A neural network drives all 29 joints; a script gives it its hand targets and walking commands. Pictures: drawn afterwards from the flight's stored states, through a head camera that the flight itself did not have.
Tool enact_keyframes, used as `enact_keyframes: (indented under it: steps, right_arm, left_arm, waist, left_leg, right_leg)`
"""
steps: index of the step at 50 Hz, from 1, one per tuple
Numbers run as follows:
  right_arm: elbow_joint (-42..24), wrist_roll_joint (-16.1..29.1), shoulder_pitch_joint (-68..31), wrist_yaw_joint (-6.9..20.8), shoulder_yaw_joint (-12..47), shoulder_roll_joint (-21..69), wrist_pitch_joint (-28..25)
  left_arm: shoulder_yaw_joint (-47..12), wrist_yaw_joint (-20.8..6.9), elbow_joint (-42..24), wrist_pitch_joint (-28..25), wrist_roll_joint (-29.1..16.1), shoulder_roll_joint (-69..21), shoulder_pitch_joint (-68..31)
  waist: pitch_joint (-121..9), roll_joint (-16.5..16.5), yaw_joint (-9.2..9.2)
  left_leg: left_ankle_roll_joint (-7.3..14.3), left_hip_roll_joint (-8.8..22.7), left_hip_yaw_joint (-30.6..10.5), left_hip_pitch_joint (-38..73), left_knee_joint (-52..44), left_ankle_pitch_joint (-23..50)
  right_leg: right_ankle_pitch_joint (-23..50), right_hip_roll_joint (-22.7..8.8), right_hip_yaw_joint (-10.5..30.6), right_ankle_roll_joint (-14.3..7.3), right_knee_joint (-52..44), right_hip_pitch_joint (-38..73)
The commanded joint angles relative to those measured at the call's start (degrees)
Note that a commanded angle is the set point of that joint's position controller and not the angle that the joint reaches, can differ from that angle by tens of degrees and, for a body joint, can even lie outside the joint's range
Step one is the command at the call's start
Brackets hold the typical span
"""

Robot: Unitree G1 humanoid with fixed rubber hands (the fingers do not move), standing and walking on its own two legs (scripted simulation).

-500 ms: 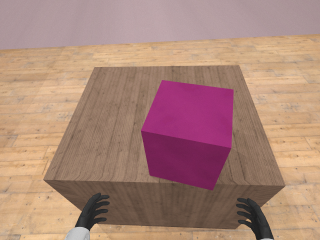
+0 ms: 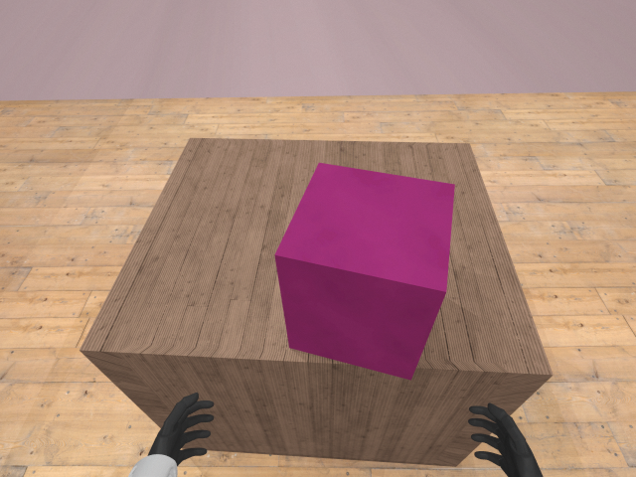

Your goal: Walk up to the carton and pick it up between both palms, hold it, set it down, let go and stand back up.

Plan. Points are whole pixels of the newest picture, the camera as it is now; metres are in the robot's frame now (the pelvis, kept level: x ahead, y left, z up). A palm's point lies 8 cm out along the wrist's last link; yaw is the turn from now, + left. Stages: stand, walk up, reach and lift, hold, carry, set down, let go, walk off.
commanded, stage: let go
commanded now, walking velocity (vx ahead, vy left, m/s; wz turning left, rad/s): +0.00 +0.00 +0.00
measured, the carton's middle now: (365, 272) +0.42 -0.04 -0.02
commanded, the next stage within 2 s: stand in 0.16 s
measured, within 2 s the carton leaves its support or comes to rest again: neither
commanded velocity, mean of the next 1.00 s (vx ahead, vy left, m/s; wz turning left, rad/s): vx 0.00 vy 0.00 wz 0.00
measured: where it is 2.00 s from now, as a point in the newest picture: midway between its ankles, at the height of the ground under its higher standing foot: outside the picture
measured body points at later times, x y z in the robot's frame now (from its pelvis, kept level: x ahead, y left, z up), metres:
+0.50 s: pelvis -0.01 +0.00 -0.01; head -0.01 +0.00 +0.44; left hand +0.07 +0.25 -0.12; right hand +0.06 -0.25 -0.14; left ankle -0.03 +0.13 -0.74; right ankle +0.02 -0.12 -0.74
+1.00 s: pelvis +0.00 +0.02 +0.00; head -0.01 +0.02 +0.45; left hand +0.00 +0.24 -0.16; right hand +0.02 -0.22 -0.16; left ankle -0.03 +0.13 -0.74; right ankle +0.02 -0.12 -0.74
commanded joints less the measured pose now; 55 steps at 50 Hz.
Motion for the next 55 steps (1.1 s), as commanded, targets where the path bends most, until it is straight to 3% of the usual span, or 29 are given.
enact_keyframes:
  steps: [1,2,5,8,9,10,12,15,16,18,19,21,22,24,26,28,29,30,32,33,34,36,38,39,41,43,49,52,55]
  right_arm:
    - [-6.31,0.99,-1.63,-0.11,-1.32,-5.56,-1.04]
    - [-4.67,0.73,-2.14,0.06,-0.83,-4.86,0.02]
    - [-6.05,-0.30,-2.42,0.38,-1.54,-6.12,1.84]
    - [-7.56,-0.21,-2.82,0.32,-2.74,-6.27,1.59]
    - [-1.04,-1.70,0.92,0.74,-1.13,-10.23,8.58]
    - [-2.28,-1.27,4.46,0.55,-1.36,-9.44,11.60]
    - [-2.12,-0.38,3.96,1.36,-1.41,-8.56,13.03]
    - [-0.69,-0.22,5.03,2.13,-1.12,-9.17,12.60]
    - [0.06,-0.69,3.57,2.38,-0.81,-8.24,12.49]
    - [0.36,-0.48,2.55,1.34,-1.09,-8.59,12.61]
    - [1.35,-0.85,3.43,1.33,-1.77,-9.83,12.49]
    - [2.27,-0.31,5.78,1.50,-1.59,-9.39,12.44]
    - [3.87,-0.76,7.53,1.62,-1.45,-10.26,12.22]
    - [3.86,-0.25,8.15,1.04,-1.26,-8.58,12.30]
    - [5.83,-0.96,9.15,0.43,-1.40,-10.04,12.09]
    - [6.21,-0.39,10.33,0.18,-0.69,-8.84,11.75]
    - [7.92,-0.25,10.66,0.24,-0.46,-9.26,11.86]
    - [7.44,0.18,11.76,0.45,-0.14,-8.14,11.61]
    - [8.94,-0.02,12.02,0.21,-0.50,-8.45,11.78]
    - [9.25,0.04,9.77,-0.08,0.11,-8.28,11.73]
    - [9.52,-0.43,10.58,-0.21,-0.03,-9.19,11.54]
    - [10.61,0.28,10.24,-0.57,0.55,-7.71,12.17]
    - [11.55,-0.07,10.94,-0.57,-0.20,-9.75,12.00]
    - [12.26,0.20,11.02,-0.70,0.32,-8.72,11.91]
    - [13.09,0.32,10.61,-0.50,0.33,-7.65,11.58]
    - [14.85,-0.13,10.91,-1.20,0.38,-7.81,12.12]
    - [16.01,0.31,11.59,-1.37,1.01,-6.70,12.11]
    - [17.52,0.90,12.49,-1.50,1.97,-5.60,11.91]
    - [18.54,0.23,12.63,-1.70,2.03,-6.72,12.18]
  left_arm:
    - [2.39,1.07,-9.18,-1.67,-0.34,6.84,-3.65]
    - [1.89,0.80,-7.70,-0.58,0.71,6.14,-3.51]
    - [1.83,0.43,-8.96,2.16,1.24,5.20,-4.18]
    - [1.81,1.31,-10.15,1.42,0.29,5.97,-4.91]
    - [3.75,1.55,-3.06,-3.90,3.53,9.46,3.85]
    - [3.37,1.30,-1.97,-6.57,3.74,9.87,5.54]
    - [2.22,0.56,-0.68,-8.44,3.45,8.44,3.71]
    - [1.58,0.32,0.77,-8.80,2.85,7.57,3.91]
    - [1.92,0.20,1.56,-8.85,2.28,7.43,5.87]
    - [2.29,0.59,2.30,-9.10,2.85,9.57,4.31]
    - [1.58,0.66,2.61,-9.19,2.50,6.99,4.04]
    - [2.14,0.57,5.46,-9.44,2.23,8.78,8.50]
    - [1.97,0.78,5.45,-9.49,1.86,7.98,7.01]
    - [1.67,0.73,7.35,-9.42,2.19,8.19,9.06]
    - [1.66,1.06,9.10,-9.62,2.03,6.77,9.14]
    - [2.00,1.59,10.74,-9.60,1.50,8.36,10.95]
    - [2.23,1.32,12.56,-9.71,1.62,8.78,13.04]
    - [2.07,1.08,12.82,-9.68,1.66,8.81,11.29]
    - [1.35,1.44,14.32,-9.54,1.87,5.31,12.02]
    - [1.38,1.21,14.90,-9.51,1.81,5.83,12.69]
    - [1.77,1.59,15.96,-9.44,1.49,6.64,13.74]
    - [1.15,1.60,16.92,-9.18,1.45,5.75,13.73]
    - [1.36,1.79,18.87,-9.04,1.34,6.51,14.67]
    - [1.55,2.01,19.48,-9.21,2.09,6.19,14.85]
    - [1.14,1.87,20.93,-9.11,1.95,6.12,14.10]
    - [0.38,2.43,21.94,-8.88,1.41,3.89,14.79]
    - [0.51,2.87,25.84,-8.64,1.72,6.36,13.72]
    - [-0.29,2.84,26.84,-8.51,1.14,4.23,14.23]
    - [-0.53,2.85,29.89,-8.01,1.80,2.96,17.94]
  waist:
    - [-5.81,0.49,1.43]
    - [-4.91,0.20,-0.13]
    - [-2.56,-2.63,-0.36]
    - [-3.82,-0.72,-0.27]
    - [-0.59,2.52,1.12]
    - [-2.95,-1.39,0.63]
    - [-3.05,-0.03,-0.25]
    - [-5.37,-2.68,-0.71]
    - [-7.49,-0.98,1.25]
    - [-5.49,-2.00,0.94]
    - [-4.50,0.34,-0.62]
    - [-4.66,-0.60,0.59]
    - [-4.27,-0.71,-0.43]
    - [-5.54,-2.80,-0.50]
    - [-6.62,1.17,-0.34]
    - [-4.69,-1.25,-0.06]
    - [-3.93,0.71,0.71]
    - [-2.66,-1.74,-0.56]
    - [-5.18,0.57,-1.15]
    - [-4.29,0.52,0.64]
    - [-1.70,-4.20,0.59]
    - [-0.32,-0.21,0.57]
    - [-2.11,-3.46,0.78]
    - [-2.29,-0.65,0.69]
    - [-1.04,-2.65,-0.08]
    - [0.70,0.10,0.23]
    - [-0.38,-2.56,-0.56]
    - [0.84,2.36,-0.19]
    - [2.33,-1.91,0.25]
  left_leg:
    - [-0.92,-2.31,3.10,-6.43,-4.19,15.54]
    - [-1.06,-2.32,3.00,-6.63,-3.83,14.55]
    - [-0.24,-1.90,2.98,-6.59,-4.97,11.11]
    - [0.23,-2.07,3.24,-7.86,-5.27,9.87]
    - [0.80,3.50,-3.35,-12.84,-1.78,10.72]
    - [1.29,4.14,-4.08,-12.45,-2.07,7.37]
    - [1.32,3.20,-3.50,-15.00,-3.08,2.63]
    - [1.58,2.85,-4.45,-12.91,-1.73,2.49]
    - [1.45,2.77,-4.13,-12.92,-1.68,2.31]
    - [2.00,2.60,-5.12,-13.58,-2.28,0.51]
    - [2.35,2.50,-5.59,-13.80,-2.74,0.40]
    - [2.61,2.19,-5.66,-14.99,-2.64,-0.27]
    - [2.29,1.97,-4.64,-14.20,-2.63,-0.10]
    - [2.87,3.52,-6.02,-11.19,-1.96,1.20]
    - [2.72,2.72,-5.77,-12.67,-2.91,0.59]
    - [3.15,2.50,-6.27,-14.59,-3.44,0.97]
    - [3.37,2.87,-6.26,-13.32,-3.19,2.54]
    - [3.19,2.56,-6.38,-14.57,-2.80,2.89]
    - [3.50,2.15,-5.51,-11.84,-3.07,2.34]
    - [3.49,2.72,-6.47,-13.28,-3.64,2.69]
    - [3.28,2.83,-7.47,-13.79,-3.70,4.06]
    - [3.61,2.83,-6.84,-15.03,-4.08,3.27]
    - [3.50,2.32,-6.72,-14.13,-3.91,4.23]
    - [3.67,2.60,-6.68,-13.52,-4.53,3.65]
    - [3.42,2.48,-5.93,-11.95,-4.13,6.10]
    - [3.84,2.25,-6.43,-14.52,-4.35,4.79]
    - [4.24,2.98,-6.75,-11.54,-4.61,6.05]
    - [3.69,2.34,-6.07,-12.72,-5.58,5.97]
    - [3.85,2.76,-7.25,-11.48,-5.61,6.97]
  right_leg:
    - [11.14,0.28,-0.11,-0.56,-2.50,4.85]
    - [9.82,0.45,-0.57,-1.08,-2.73,4.75]
    - [5.40,-0.28,-0.71,-0.58,-3.54,2.84]
    - [5.99,0.00,-0.27,-0.83,-3.00,3.70]
    - [8.95,-5.75,3.45,0.58,-0.32,-3.00]
    - [9.27,-6.59,4.40,0.14,-0.56,-1.58]
    - [10.14,-6.22,4.50,-0.03,-0.17,-3.70]
    - [11.44,-6.02,4.61,-0.73,0.36,-4.69]
    - [7.50,-5.69,4.85,-0.39,0.06,-5.00]
    - [4.26,-5.10,4.74,-0.46,-1.22,-7.51]
    - [4.62,-5.24,5.21,-0.62,-1.45,-7.84]
    - [1.91,-5.10,5.45,-0.74,-1.08,-7.04]
    - [-0.12,-5.35,5.92,-0.81,-1.93,-9.84]
    - [1.64,-4.83,4.76,-0.73,-3.15,-10.98]
    - [2.01,-4.57,4.99,-0.41,-1.32,-7.68]
    - [2.63,-4.62,4.80,-0.32,-1.37,-7.75]
    - [3.07,-5.03,5.50,-1.05,-1.65,-8.71]
    - [3.24,-4.82,5.36,-1.10,-1.65,-7.87]
    - [3.70,-4.65,4.79,-0.63,-0.97,-7.80]
    - [4.35,-4.86,4.26,-0.61,-0.87,-6.85]
    - [3.32,-4.54,4.58,-0.98,-1.31,-8.05]
    - [3.81,-5.12,5.45,-0.76,-2.11,-8.60]
    - [3.45,-5.26,4.31,-0.35,-1.61,-6.45]
    - [4.54,-5.29,5.43,-0.91,-1.42,-7.03]
    - [4.67,-5.25,5.04,-0.85,-1.79,-8.15]
    - [5.25,-5.27,5.65,-0.38,-2.45,-6.97]
    - [7.49,-5.54,4.68,0.07,-1.91,-6.76]
    - [5.35,-6.16,5.57,-0.51,-1.54,-6.73]
    - [4.26,-5.14,4.52,-0.04,-1.61,-8.51]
